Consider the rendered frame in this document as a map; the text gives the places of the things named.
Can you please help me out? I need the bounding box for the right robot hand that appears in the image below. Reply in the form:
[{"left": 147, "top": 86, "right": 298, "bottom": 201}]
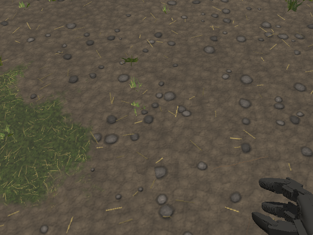
[{"left": 251, "top": 177, "right": 313, "bottom": 235}]

